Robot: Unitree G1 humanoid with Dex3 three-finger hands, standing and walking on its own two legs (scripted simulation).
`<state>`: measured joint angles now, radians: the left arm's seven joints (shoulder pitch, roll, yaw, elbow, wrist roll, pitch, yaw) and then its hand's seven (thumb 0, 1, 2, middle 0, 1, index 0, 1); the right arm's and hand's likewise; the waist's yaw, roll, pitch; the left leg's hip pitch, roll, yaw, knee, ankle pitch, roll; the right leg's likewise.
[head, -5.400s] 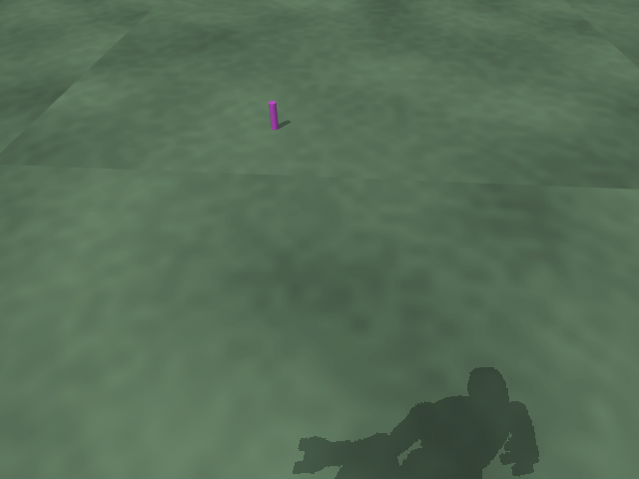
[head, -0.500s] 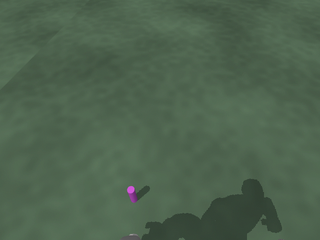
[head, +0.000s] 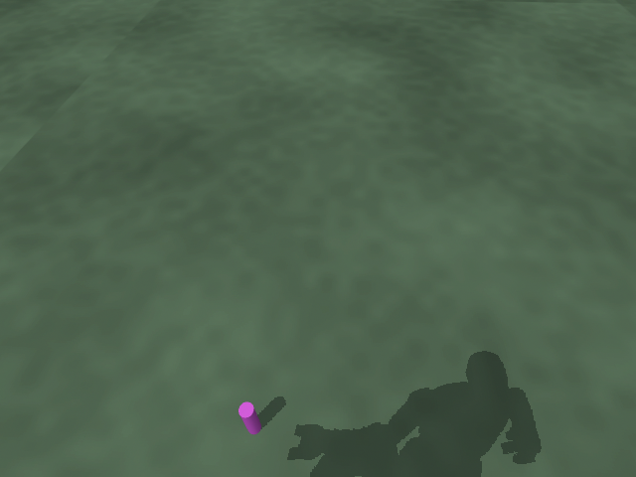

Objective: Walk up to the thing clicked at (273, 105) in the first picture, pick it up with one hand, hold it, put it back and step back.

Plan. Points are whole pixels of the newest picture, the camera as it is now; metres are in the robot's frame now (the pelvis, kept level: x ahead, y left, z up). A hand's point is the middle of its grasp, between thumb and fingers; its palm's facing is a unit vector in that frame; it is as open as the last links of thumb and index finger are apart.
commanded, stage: walk up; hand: left
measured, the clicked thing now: (250, 418) +0.39 +0.21 -0.68
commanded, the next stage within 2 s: stand in 1.08 s
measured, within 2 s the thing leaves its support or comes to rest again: neither
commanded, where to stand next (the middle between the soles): +0.04 +0.00 m, yaw +1 degrees
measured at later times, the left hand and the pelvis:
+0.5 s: hand out of the picture +0.11 +0.25 -0.14, palm faces -0.01 -0.95 -0.32, open 7.4 cm; pelvis +0.02 +0.00 +0.02, yaw +0 degrees
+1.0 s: hand out of the picture +0.11 +0.25 -0.14, palm faces -0.01 -0.95 -0.32, open 7.4 cm; pelvis +0.03 +0.00 +0.02, yaw +0 degrees
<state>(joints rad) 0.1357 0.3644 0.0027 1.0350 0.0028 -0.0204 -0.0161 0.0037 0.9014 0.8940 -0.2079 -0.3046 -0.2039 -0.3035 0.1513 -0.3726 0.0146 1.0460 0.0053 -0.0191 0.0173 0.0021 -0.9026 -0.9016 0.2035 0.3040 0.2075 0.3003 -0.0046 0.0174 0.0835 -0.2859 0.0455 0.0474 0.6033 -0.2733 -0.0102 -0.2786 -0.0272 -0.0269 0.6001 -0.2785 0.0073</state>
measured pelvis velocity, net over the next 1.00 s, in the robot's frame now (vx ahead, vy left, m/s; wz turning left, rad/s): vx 0.03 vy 0.00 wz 0.00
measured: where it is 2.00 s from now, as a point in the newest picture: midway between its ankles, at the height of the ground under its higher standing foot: outside the picture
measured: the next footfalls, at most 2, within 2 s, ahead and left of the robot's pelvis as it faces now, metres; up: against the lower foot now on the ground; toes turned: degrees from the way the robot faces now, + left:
none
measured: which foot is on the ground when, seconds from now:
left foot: down 0.00-1.00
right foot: down 0.00-1.00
